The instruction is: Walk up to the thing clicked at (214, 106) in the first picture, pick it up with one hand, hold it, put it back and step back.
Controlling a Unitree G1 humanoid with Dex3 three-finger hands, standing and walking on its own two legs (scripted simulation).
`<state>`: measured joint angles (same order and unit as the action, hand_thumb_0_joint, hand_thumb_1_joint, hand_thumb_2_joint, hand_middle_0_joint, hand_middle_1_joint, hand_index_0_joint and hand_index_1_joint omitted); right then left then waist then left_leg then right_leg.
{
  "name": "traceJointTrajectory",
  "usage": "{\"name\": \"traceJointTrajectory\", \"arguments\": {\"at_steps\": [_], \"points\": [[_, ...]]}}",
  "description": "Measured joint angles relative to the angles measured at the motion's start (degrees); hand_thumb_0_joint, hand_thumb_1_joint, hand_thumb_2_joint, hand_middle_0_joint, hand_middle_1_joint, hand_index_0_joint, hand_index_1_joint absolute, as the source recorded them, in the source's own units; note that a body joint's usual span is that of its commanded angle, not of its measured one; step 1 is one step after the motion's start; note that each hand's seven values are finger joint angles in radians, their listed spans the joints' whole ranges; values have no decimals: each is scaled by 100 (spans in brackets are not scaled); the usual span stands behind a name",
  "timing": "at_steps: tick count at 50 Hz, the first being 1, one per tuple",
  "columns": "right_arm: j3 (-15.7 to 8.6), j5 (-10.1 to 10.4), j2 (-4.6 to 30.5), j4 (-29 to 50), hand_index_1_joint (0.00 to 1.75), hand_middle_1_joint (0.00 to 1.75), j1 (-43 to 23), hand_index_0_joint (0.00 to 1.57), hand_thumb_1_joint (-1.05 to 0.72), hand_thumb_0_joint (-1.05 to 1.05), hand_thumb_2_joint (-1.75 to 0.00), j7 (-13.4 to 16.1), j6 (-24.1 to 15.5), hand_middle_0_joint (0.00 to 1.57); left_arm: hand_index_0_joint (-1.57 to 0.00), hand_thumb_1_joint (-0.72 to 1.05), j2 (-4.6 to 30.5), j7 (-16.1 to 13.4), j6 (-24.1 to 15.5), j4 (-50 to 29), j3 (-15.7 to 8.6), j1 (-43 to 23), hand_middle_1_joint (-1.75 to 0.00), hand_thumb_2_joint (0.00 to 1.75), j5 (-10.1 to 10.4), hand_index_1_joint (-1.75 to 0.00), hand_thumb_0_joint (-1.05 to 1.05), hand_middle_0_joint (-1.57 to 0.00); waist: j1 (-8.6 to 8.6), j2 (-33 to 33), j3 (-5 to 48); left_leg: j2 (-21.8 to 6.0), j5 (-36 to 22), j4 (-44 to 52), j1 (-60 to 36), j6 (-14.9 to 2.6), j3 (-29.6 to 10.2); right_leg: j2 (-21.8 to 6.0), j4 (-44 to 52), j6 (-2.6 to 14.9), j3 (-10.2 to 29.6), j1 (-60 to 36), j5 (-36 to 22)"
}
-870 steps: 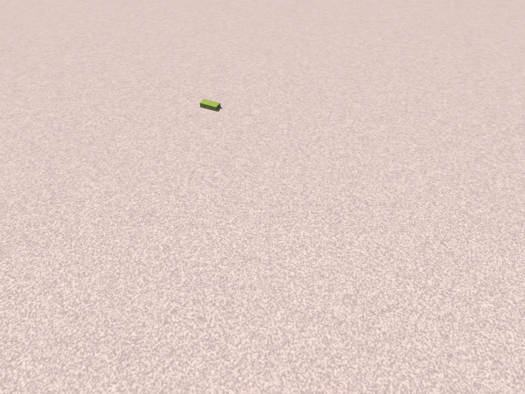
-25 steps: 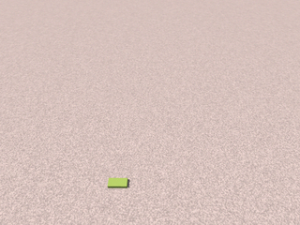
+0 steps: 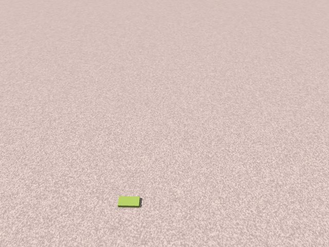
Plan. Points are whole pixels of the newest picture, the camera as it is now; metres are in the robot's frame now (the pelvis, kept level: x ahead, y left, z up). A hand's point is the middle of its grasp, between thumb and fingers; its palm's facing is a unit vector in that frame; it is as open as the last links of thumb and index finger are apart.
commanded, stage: stand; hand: left
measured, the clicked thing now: (129, 201) +0.52 +0.24 -0.77
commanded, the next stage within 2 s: walk up in 0.18 s
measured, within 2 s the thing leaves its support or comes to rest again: neither
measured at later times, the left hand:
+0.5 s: hand out of the picture +0.03 +0.25 -0.17, palm faces -0.02 -0.91 -0.42, open 7.4 cm
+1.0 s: hand out of the picture -0.08 +0.27 -0.17, palm faces +0.02 -0.92 -0.38, open 7.4 cm
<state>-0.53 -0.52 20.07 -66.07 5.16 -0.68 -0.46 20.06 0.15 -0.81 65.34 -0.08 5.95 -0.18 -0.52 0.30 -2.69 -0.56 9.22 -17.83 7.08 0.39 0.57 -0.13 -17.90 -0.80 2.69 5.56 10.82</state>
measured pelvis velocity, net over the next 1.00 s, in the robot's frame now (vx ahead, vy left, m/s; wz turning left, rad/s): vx -0.18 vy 0.00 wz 0.03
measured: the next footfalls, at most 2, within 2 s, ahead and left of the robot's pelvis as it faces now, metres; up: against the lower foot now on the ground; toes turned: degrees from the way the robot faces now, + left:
left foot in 0.76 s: -0.13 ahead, +0.12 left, +0.00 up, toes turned +1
right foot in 1.08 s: -0.19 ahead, -0.13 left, +0.00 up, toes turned +2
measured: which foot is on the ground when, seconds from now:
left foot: down 0.00-0.46, up 0.48-0.74, down 0.76-1.00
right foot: down 0.00-0.78, up 0.80-1.00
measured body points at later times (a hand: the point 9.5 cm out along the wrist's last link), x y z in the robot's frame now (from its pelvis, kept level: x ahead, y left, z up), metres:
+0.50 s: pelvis -0.06 -0.02 -0.03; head +0.00 -0.03 +0.42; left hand +0.03 +0.30 -0.14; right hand +0.07 -0.34 -0.16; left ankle -0.01 +0.12 -0.73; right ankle -0.01 -0.13 -0.75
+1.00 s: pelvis -0.18 +0.00 -0.02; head -0.12 +0.02 +0.43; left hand -0.09 +0.32 -0.14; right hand -0.09 -0.31 -0.13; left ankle -0.17 +0.12 -0.75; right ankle -0.21 -0.14 -0.69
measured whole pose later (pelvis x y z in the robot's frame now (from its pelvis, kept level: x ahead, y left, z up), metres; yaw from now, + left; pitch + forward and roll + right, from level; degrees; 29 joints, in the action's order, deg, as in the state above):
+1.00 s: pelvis -0.18 +0.00 -0.02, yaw +2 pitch -1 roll -1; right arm -2.9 -2.1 20.7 -51.0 8.6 0.3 3.1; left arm 22.6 -1.0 3.6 48.6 -4.5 7.9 -1.0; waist -0.1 1.0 -10.3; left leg -1.3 16.6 -34.0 16.0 -0.9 -1.4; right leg 5.0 -57.7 -1.4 5.7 22.0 29.7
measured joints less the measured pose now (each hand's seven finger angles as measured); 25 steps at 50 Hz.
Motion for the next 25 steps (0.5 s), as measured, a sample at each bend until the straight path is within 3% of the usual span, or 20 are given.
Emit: {"name": "traceJointTrajectory", "arguments": {"at_steps": [10,15,20,22,23,25], "points": [[8,-1,-3,64,30,30,-15,21,-90,0,-90,8,19,20,-20,90,13,-4,35,-47,-33,15,-30,89,11,-30,0,-20,17,-10,-9,12,23,-56,35,-7,-20,-11,-54,-4,-21,26,30],[-101,59,27,348,30,30,-239,21,-90,0,-90,11,146,20,-20,90,153,-63,164,-431,-187,-148,-30,89,66,-30,0,-20,56,82,-426,40,96,-517,454,-25,3,-22,-775,31,6,571,228],[-231,46,111,708,30,30,-364,21,-90,0,-90,26,296,20,-20,90,284,-81,292,-738,-241,-197,-30,89,29,-30,0,-20,85,105,-713,12,233,-1112,877,3,30,24,-1630,192,13,1133,427],[-281,42,170,839,30,30,-380,21,-90,0,-90,36,366,20,-20,90,286,-69,308,-833,-275,-132,-30,89,-4,-30,0,-20,80,44,-746,-26,371,-1498,1090,6,2,62,-1879,190,-16,1270,585],[-307,50,218,895,30,30,-386,21,-90,0,-90,41,402,20,-20,90,254,-63,310,-873,-289,-93,-30,89,-27,-30,0,-20,58,-46,-762,-67,463,-1733,1214,-74,-56,108,-1977,187,-74,1318,604],[-351,27,270,1005,30,30,-386,21,-90,0,-90,87,474,20,-20,90,194,-35,313,-983,-293,-28,-30,89,-97,-30,0,-20,81,-85,-808,186,1428,-2715,1563,-149,-371,90,-2101,233,-85,1422,585]]}}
